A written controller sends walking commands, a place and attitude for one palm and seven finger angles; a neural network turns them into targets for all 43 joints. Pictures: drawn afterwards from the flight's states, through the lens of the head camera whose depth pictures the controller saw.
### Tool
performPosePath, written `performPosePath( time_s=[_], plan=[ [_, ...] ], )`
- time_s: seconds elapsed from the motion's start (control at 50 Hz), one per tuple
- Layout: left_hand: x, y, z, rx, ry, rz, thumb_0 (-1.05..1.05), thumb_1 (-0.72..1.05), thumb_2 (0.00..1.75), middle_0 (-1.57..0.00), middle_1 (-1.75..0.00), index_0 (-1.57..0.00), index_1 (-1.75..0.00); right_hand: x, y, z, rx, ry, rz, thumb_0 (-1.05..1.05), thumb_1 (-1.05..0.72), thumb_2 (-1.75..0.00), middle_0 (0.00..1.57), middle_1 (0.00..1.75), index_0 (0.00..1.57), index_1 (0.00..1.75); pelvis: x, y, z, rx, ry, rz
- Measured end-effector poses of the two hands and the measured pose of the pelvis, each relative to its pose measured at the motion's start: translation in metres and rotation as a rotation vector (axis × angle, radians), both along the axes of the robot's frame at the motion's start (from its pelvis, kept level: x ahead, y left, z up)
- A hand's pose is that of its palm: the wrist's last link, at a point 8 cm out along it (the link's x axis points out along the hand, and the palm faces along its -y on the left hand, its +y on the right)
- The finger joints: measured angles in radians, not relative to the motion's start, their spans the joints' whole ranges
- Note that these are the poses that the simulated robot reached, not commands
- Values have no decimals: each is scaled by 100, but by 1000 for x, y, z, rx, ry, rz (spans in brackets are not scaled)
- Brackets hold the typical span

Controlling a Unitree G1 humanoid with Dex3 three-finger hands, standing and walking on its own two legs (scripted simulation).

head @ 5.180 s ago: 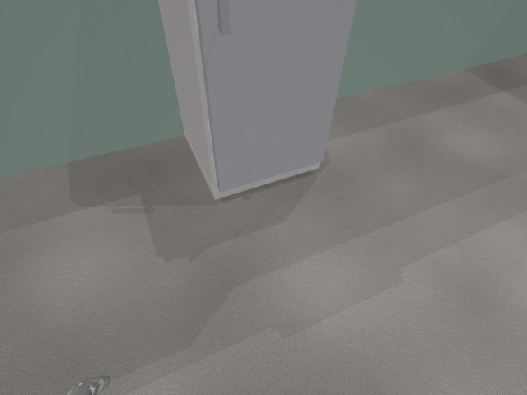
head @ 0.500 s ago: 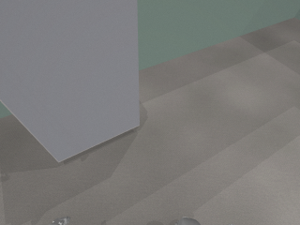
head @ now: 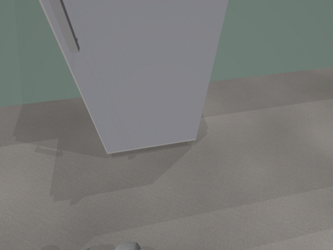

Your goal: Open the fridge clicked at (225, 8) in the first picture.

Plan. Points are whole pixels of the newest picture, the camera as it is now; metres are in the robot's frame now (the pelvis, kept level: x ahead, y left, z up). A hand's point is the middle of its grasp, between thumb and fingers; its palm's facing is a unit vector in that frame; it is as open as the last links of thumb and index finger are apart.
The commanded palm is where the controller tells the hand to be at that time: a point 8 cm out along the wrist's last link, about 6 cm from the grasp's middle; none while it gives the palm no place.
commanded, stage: turn to face it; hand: left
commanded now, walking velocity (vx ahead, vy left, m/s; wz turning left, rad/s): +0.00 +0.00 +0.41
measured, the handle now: out of the picture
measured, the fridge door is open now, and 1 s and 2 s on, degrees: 0 0 0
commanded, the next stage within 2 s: take the last steps up to it in 0.42 s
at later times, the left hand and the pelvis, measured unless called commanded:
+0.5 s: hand out of the picture +0.04 +0.24 -0.15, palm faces +0.19 -0.95 -0.24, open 7.4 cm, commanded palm none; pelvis -0.01 +0.03 +0.01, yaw +10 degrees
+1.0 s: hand out of the picture -0.11 +0.16 -0.16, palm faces +0.38 -0.91 -0.17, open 7.3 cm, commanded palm none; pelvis +0.01 +0.03 +0.01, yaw +16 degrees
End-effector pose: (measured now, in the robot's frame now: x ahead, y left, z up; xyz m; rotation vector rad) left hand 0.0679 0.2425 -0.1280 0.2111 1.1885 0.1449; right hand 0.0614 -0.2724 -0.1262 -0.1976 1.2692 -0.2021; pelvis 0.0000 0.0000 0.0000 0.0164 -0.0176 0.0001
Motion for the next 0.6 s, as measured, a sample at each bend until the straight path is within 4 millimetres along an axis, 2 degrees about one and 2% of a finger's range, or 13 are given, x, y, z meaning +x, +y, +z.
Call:
performPosePath(
  time_s=[0.08,0.12,0.18,0.26,0.34,0.42,0.52,0.6],
  plan=[
    [-36,36,-25,-14,71,89,0,91,90,-21,-30,-20,-30,35,25,3,-44,-69,92,1,-91,-90,19,30,20,30,-1,22,-13,-21,15,50],
    [-50,50,-30,-9,114,121,1,91,90,-20,-30,-20,-30,45,39,9,-51,-95,126,1,-91,-90,19,30,20,30,-3,28,-12,-20,13,58],
    [-60,62,-24,-6,139,152,1,91,90,-20,-30,-20,-30,51,55,18,-56,-114,155,1,-90,-90,19,30,20,30,-4,35,-4,-36,13,74],
    [-61,69,-12,-11,108,172,1,91,90,-20,-30,-20,-30,51,73,23,-37,-113,176,1,-90,-90,20,30,21,30,-5,41,5,-46,9,101],
    [-56,68,-5,-9,65,187,1,91,90,-20,-30,-19,-30,45,84,19,-4,-103,186,1,-90,-90,20,30,21,30,-7,43,8,-41,4,125],
    [-49,59,1,-5,28,194,1,91,90,-20,-30,-19,-30,31,86,10,29,-76,183,1,-90,-90,20,30,21,30,-10,38,8,-31,-2,146],
    [-41,37,8,6,-20,190,1,91,90,-20,-30,-20,-30,9,73,-6,67,-26,169,1,-90,-90,20,30,21,30,-15,23,5,-13,-4,171],
    [-46,15,10,25,-56,200,0,91,90,-20,-30,-20,-30,-5,55,-24,94,16,162,1,-90,-90,20,30,21,30,-19,6,-2,-1,-10,193]
  ],
)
